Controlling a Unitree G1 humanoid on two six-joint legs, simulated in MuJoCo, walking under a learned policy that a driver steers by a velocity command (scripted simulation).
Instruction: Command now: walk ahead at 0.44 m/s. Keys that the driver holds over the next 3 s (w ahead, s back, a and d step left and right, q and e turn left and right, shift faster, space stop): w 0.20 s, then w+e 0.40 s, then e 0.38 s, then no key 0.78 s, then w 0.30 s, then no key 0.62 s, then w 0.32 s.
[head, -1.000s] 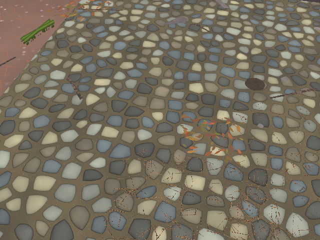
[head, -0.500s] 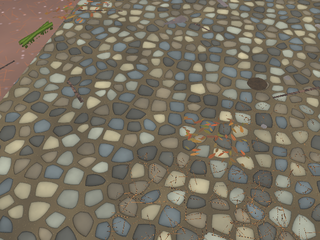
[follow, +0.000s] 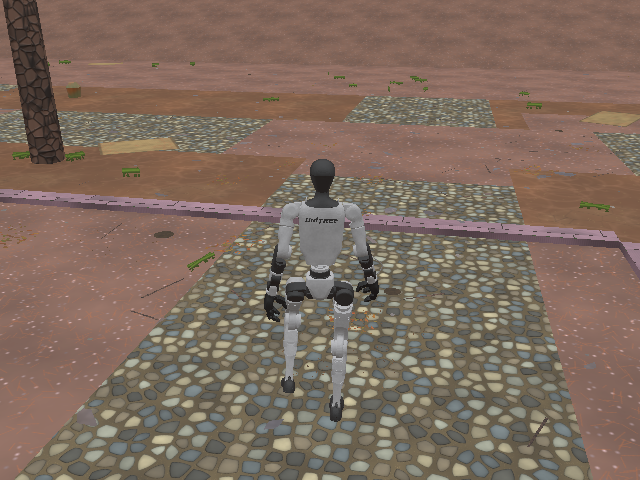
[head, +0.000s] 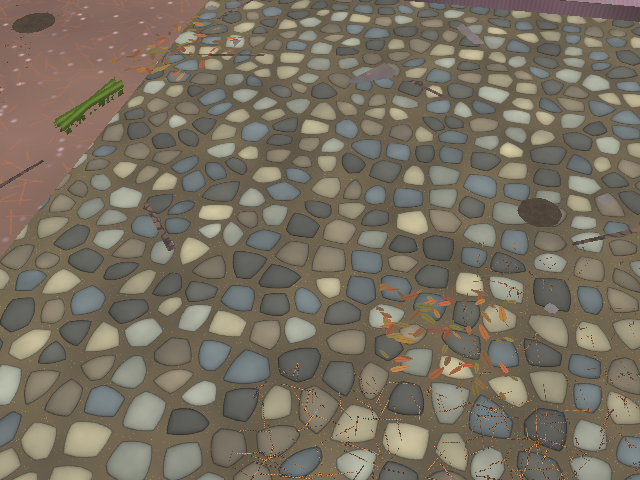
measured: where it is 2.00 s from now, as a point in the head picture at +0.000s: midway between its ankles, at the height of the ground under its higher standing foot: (356, 444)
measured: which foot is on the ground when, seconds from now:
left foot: up 0.00-0.26, down 0.28-0.82, up 0.84-1.00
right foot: down 0.00-0.28, up 0.30-0.80, down 0.82-1.00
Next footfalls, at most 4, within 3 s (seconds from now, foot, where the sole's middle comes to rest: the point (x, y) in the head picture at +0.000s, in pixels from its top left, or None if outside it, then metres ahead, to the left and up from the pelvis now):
0.28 left None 0.36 0.15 -0.78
0.82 right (416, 451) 0.60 -0.12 -0.78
1.30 left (315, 410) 0.69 0.10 -0.78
2.40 left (385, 321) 0.93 -0.07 -0.78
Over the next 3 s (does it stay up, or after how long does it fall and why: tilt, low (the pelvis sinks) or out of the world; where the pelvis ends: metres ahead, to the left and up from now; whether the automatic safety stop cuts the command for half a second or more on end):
stays up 0.85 -0.11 -0.01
